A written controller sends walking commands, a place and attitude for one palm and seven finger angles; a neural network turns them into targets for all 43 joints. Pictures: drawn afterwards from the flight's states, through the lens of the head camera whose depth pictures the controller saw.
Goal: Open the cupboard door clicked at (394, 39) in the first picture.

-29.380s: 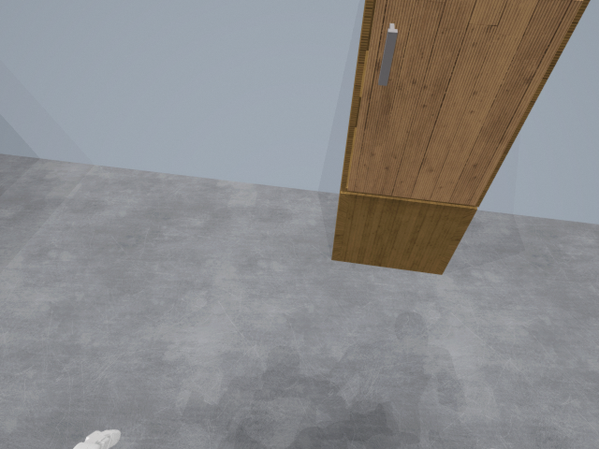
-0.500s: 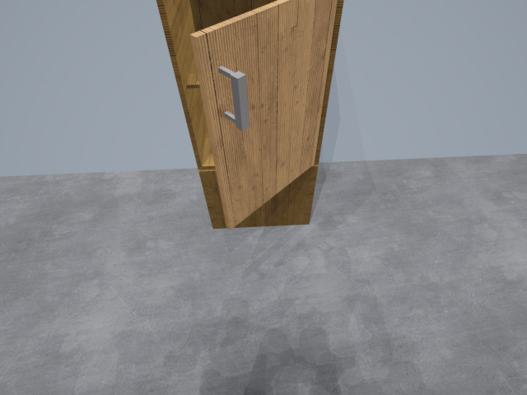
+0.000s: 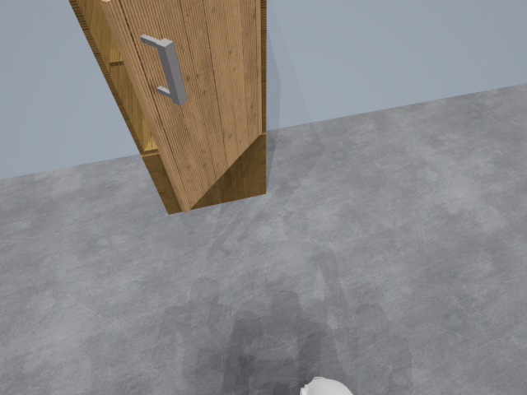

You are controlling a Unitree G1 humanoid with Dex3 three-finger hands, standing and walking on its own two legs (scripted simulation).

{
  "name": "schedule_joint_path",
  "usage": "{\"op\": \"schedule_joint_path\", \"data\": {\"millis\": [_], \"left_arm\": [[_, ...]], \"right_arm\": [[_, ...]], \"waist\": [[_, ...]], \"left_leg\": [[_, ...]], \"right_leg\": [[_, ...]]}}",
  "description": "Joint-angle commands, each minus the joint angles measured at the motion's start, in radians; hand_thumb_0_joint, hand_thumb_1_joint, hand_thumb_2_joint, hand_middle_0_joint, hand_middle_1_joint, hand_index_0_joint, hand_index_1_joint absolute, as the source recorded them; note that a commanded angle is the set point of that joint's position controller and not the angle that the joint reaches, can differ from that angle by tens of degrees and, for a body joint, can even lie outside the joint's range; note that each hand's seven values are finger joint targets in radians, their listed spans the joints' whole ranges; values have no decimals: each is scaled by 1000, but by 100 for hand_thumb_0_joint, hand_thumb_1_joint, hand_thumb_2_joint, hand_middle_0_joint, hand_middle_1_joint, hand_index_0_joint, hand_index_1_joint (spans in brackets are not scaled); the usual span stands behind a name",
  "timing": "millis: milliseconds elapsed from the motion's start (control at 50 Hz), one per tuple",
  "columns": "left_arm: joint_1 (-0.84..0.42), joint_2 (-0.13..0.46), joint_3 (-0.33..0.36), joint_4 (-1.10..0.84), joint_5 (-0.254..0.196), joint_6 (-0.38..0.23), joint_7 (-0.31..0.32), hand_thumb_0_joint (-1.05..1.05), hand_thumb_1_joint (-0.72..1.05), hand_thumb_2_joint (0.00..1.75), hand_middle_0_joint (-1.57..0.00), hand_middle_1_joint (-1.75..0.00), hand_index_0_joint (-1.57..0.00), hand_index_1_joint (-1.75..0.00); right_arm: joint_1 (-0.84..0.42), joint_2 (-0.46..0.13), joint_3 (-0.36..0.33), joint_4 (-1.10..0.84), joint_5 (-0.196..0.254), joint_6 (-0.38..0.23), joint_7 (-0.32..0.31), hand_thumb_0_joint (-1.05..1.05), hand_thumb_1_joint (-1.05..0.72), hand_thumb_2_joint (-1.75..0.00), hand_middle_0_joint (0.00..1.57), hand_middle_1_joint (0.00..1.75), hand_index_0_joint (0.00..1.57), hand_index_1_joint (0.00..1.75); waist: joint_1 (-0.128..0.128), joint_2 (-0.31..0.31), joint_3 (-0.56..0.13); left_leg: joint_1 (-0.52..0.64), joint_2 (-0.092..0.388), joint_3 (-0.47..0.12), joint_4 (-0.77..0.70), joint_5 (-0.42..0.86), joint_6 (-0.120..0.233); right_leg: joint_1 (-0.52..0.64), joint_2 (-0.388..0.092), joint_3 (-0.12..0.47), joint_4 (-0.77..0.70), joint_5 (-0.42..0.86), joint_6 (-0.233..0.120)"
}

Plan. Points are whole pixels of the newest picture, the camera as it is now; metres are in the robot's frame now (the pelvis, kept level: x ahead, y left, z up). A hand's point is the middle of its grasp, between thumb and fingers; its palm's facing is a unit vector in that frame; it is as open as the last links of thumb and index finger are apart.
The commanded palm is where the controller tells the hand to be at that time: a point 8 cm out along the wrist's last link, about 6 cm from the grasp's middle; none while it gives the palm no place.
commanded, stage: walk to a spot facing it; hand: left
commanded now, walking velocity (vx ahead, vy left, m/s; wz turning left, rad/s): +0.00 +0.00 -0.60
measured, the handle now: (164, 70) +0.63 +0.23 +0.12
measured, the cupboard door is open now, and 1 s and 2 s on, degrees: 42 42 42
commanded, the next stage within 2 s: none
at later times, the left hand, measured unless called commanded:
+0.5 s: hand out of the picture +0.12 +0.18 -0.18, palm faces -0.22 -0.95 -0.22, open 7.3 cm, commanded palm none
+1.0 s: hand (228, 363) +0.18 +0.08 -0.15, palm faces -0.55 -0.79 -0.28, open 7.3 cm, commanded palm none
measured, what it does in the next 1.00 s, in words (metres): steps on the spot, turning right: right foot, then left foot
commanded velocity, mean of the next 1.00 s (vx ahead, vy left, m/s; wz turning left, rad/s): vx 0.06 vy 0.00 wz -0.60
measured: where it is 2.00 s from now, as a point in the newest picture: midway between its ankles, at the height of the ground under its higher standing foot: (368, 362)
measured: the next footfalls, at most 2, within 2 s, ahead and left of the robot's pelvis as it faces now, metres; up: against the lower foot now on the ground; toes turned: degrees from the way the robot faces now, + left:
right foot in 0.10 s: +0.04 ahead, -0.14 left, +0.00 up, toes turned -7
left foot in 0.46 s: +0.08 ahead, +0.11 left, +0.00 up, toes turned -15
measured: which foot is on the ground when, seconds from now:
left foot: down 0.00-0.10, up 0.12-0.44, down 0.46-0.80, up 0.82-1.00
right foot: up 0.00-0.08, down 0.10-0.46, up 0.48-0.78, down 0.80-1.00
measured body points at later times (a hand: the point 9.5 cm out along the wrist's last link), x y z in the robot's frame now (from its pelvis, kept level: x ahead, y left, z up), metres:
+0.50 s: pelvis +0.00 +0.00 -0.01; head +0.06 +0.00 +0.44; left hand +0.13 +0.23 -0.16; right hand +0.07 -0.28 -0.13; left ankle +0.04 +0.12 -0.74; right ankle -0.01 -0.13 -0.72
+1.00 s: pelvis +0.01 -0.05 +0.00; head +0.05 -0.10 +0.45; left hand +0.21 +0.12 -0.13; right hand -0.09 -0.31 -0.15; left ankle +0.08 +0.09 -0.66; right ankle -0.05 -0.13 -0.74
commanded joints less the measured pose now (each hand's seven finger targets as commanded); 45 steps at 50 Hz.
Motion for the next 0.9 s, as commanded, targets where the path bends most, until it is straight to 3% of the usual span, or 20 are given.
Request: {"op": "schedule_joint_path", "data": {"millis": [0, 40, 80, 100, 140, 220, 320, 380, 400, 440, 460, 480, 560, 700, 740, 760, 780, 800, 820, 880], "left_arm": [[10, 69, 14, -84, -5, -40, -3, 0, 90, 90, -20, -30, -20, -30], [101, 105, 27, -59, -2, -49, 0, 0, 90, 90, -20, -30, -20, -30], [196, 296, 66, -37, 2, -64, 29, 0, 90, 90, -20, -30, -20, -30], [204, 288, 66, -36, -6, -65, 40, 0, 90, 90, -20, -30, -20, -30], [89, 231, 54, -69, 3, -57, 52, 0, 90, 90, -20, -30, -20, -30], [55, 210, 45, -98, 6, -67, 49, 0, 90, 90, -20, -30, -20, -30], [75, 229, 52, -96, 9, -60, 42, 0, 90, 90, -20, -30, -20, -30], [19, 215, 51, -114, 0, -51, 35, 0, 90, 90, -20, -30, -20, -30], [0, 191, 44, -120, -3, -49, 35, 0, 90, 90, -20, -30, -20, -30], [-2, 106, 22, -169, -18, -44, 15, 0, 90, 90, -20, -30, -20, -30], [-40, 145, 28, -173, -6, -41, 11, 0, 90, 90, -20, -30, -20, -30], [18, 146, 37, -171, -3, -42, 1, 0, 90, 90, -20, -30, -20, -30], [14, 115, 32, -146, -1, -29, -18, 0, 90, 90, -20, -30, -20, -30], [-40, 101, 8, -168, -6, -45, -26, 0, 90, 90, -20, -30, -20, -30], [39, 121, 15, -141, -8, -52, -23, 0, 90, 90, -20, -30, -20, -30], [124, 183, 28, -113, -3, -60, -15, 0, 90, 90, -20, -30, -20, -30], [190, 313, 57, -90, 10, -73, 6, 0, 90, 90, -20, -30, -20, -30], [244, 340, 63, -73, -9, -70, 24, 0, 90, 90, -20, -30, -20, -30], [215, 329, 55, -80, -10, -64, 28, 0, 90, 90, -20, -30, -20, -30], [78, 216, 33, -120, -7, -73, 38, 0, 90, 90, -20, -30, -20, -30]], "right_arm": [[2, -216, -56, -71, -4, -16, -4, 0, -90, -90, 20, 30, 20, 30], [-22, -215, -62, -86, 8, -11, 1, 0, -90, -90, 20, 30, 20, 30], [-112, -111, -44, -172, 25, 1, 13, 0, -90, -90, 20, 30, 20, 30], [-110, -127, -45, -176, 25, 14, 12, 0, -90, -90, 20, 30, 20, 30], [-141, -114, -47, -163, 24, 18, 14, 0, -90, -90, 20, 30, 20, 30], [-124, -88, -42, -160, 25, 14, 22, 0, -90, -90, 20, 30, 20, 30], [-150, -87, -40, -188, 33, 2, 13, 0, -90, -90, 20, 30, 20, 30], [-74, -105, -41, -171, 36, -6, 4, 0, -90, -90, 20, 30, 20, 30], [-35, -125, -46, -160, 34, -13, 0, 0, -90, -90, 20, 30, 20, 30], [13, -291, -73, -170, 7, -30, -10, 0, -90, -90, 20, 30, 20, 30], [2, -294, -68, -177, 0, -24, -15, 0, -90, -90, 20, 30, 20, 30], [-68, -261, -52, -213, -4, -25, -11, 0, -90, -90, 20, 30, 20, 30], [-102, -190, -34, -217, -3, -30, -11, 0, -90, -90, 20, 30, 20, 30], [6, -240, -56, -181, -3, -20, 6, 0, -90, -90, 20, 30, 20, 30], [-23, -248, -62, -185, 5, -15, 10, 0, -90, -90, 20, 30, 20, 30], [-39, -228, -61, -198, 17, -13, 14, 0, -90, -90, 20, 30, 20, 30], [-84, -129, -38, -251, 28, -13, 20, 0, -90, -90, 20, 30, 20, 30], [-125, -147, -34, -271, 26, 1, 13, 0, -90, -90, 20, 30, 20, 30], [-111, -147, -31, -260, 29, 7, 16, 0, -90, -90, 20, 30, 20, 30], [-143, -155, -41, -228, 15, 2, 33, 0, -90, -90, 20, 30, 20, 30]], "waist": [[-2, 156, -119], [46, 87, -153], [104, -365, -143], [99, -279, -161], [47, -232, -100], [17, -130, -170], [29, -170, -188], [-23, -184, -176], [-46, -139, -182], [-59, 326, -184], [-65, 202, -156], [-12, 120, -150], [18, 191, -115], [-33, 234, -170], [16, 173, -186], [60, 32, -226], [96, -363, -222], [131, -348, -252], [106, -303, -197], [42, -196, -129]], "left_leg": [[87, 249, -112, -59, 469, 107], [-7, 204, -55, 103, 366, 41], [-379, -32, -58, 545, -359, -54], [-390, -8, -184, 654, -325, -43], [-431, 10, -230, 692, -222, -44], [-321, -32, -203, 548, -135, -60], [-240, -76, -202, 307, -144, -52], [-73, -91, -203, 82, -11, -42], [70, -62, -217, -49, 65, -35], [183, 375, -648, -262, 195, 138], [71, 412, -633, -240, 280, 205], [-15, 372, -547, -252, 177, 214], [33, 191, -250, -152, 505, 120], [104, 222, -157, -52, 559, 102], [25, 209, -115, 58, 480, 51], [-99, 164, -72, 213, 338, -1], [-408, -6, -4, 478, -244, -65], [-448, -19, -166, 627, -372, -59], [-491, 11, -215, 696, -337, -52], [-481, 18, -225, 676, -127, -72]], "right_leg": [[58, -10, -58, -218, 46, -1], [245, -11, -55, -445, 288, -19], [371, -385, 499, -598, 817, -214], [358, -394, 470, -591, 734, -260], [255, -289, 435, -592, 472, -237], [245, -213, 338, -544, 603, -201], [256, -196, 404, -514, 646, -205], [138, -150, 405, -477, 569, -144], [25, -108, 383, -433, 477, -99], [-222, 85, 87, -34, -158, 23], [-197, 34, 120, 152, -168, 28], [-163, 9, 103, 241, -94, 37], [-188, -7, 33, 255, 22, 61], [8, 7, -79, -190, 24, 30], [183, 13, -84, -395, 196, 6], [361, -56, 6, -512, 405, -27], [523, -343, 421, -573, 802, -140], [495, -411, 468, -547, 879, -227], [416, -398, 454, -597, 498, -261], [320, -248, 375, -616, 341, -198]]}}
